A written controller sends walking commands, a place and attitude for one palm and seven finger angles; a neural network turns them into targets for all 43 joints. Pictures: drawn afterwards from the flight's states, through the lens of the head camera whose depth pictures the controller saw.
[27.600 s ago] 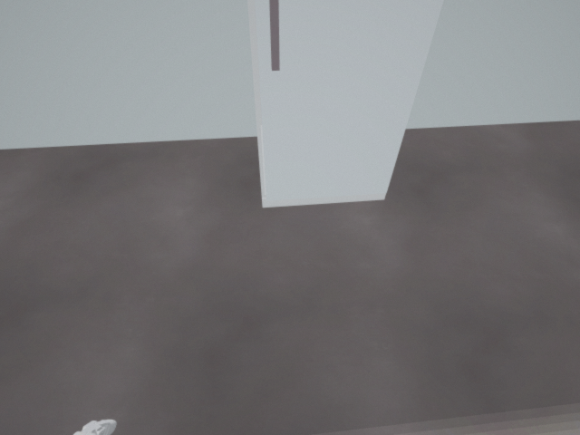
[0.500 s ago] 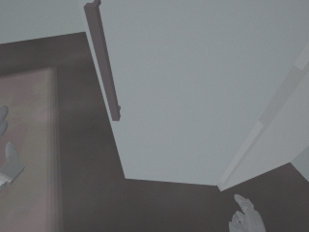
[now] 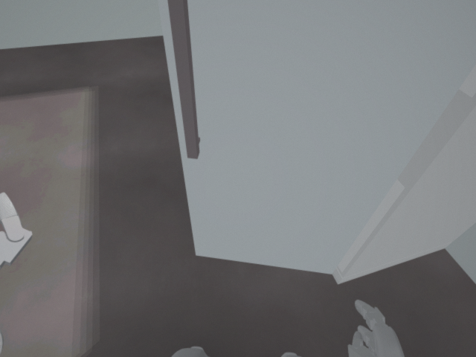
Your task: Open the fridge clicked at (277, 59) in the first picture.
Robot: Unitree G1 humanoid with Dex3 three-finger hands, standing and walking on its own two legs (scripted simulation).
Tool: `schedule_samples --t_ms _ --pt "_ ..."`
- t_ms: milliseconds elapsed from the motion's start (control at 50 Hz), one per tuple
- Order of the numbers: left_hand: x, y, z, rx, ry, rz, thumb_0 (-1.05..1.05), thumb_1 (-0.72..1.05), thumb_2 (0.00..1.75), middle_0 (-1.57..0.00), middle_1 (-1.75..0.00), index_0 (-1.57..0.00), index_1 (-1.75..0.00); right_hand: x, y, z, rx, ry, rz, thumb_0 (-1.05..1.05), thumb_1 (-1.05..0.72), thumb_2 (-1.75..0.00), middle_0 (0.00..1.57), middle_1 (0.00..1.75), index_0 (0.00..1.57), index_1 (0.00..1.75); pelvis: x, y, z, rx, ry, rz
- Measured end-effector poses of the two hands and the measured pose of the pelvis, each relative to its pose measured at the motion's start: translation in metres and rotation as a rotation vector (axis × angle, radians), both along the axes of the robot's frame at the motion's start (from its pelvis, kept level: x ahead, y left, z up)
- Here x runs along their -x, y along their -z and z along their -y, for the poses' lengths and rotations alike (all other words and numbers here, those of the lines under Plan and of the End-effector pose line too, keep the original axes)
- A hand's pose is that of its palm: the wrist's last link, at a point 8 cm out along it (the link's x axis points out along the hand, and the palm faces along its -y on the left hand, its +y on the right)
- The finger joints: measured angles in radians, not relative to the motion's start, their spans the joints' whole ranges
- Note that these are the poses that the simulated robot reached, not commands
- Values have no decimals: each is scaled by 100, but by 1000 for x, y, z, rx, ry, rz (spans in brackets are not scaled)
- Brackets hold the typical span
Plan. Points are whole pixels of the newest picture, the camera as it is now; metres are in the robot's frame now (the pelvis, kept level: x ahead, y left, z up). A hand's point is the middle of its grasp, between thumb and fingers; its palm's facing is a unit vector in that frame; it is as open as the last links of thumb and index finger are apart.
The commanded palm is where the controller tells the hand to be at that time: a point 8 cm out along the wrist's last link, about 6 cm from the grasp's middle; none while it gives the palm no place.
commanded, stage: step back with the hand held close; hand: left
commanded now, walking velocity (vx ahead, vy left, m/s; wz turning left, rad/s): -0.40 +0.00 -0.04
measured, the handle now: (189, 81) +0.57 +0.15 +0.17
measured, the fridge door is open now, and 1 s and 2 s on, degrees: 65 65 65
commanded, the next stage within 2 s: stop stepping back and stand still in 0.42 s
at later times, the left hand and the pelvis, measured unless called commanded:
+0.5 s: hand out of the picture +0.10 +0.29 +0.18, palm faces +0.53 -0.75 -0.40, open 7.4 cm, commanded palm +0.03 +0.32 +0.20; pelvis -0.09 +0.01 +0.00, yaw +4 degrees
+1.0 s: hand out of the picture +0.03 +0.27 +0.18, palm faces +0.42 -0.81 -0.41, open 7.4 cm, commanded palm -0.03 +0.30 +0.20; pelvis -0.18 +0.01 +0.02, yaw -2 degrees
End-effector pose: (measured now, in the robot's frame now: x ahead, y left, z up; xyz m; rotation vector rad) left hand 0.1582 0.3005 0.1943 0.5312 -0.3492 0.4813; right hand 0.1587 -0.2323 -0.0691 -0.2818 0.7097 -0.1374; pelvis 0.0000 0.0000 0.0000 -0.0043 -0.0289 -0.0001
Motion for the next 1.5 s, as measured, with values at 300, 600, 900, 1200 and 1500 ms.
schedule_samples --t_ms 300,600,900,1200,1500 --pt "61 2 -6 -56 -52 26 1 89 90 -21 -30 -21 -30 23 6 -1 14 -48 15 1 -91 -90 20 30 20 30 39 12 8 6 -65 15" --pt "128 0 -21 62 -24 -12 1 89 90 -21 -30 -21 -30 86 -22 -34 -22 -63 51 1 -91 -90 20 30 21 30 111 -10 -5 57 -27 -5" --pt "156 0 -6 70 77 -68 1 89 90 -21 -30 -21 -30 197 -20 11 12 107 13 1 -90 -90 20 30 21 30 167 -14 -8 18 21 -10" --pt "202 -7 -4 64 51 -22 1 89 90 -21 -30 -21 -30 259 -7 17 20 114 -75 1 -91 -90 20 30 20 30 198 -15 -7 4 25 28" --pt "203 -3 -2 20 57 -103 1 89 90 -21 -30 -21 -30 221 -4 -23 -88 -6 -11 1 -91 -90 20 30 21 30 202 -17 -10 -4 19 3"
